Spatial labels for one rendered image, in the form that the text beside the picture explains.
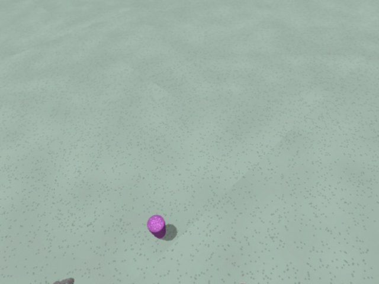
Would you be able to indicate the cup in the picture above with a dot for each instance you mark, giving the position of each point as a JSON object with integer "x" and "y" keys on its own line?
{"x": 156, "y": 226}

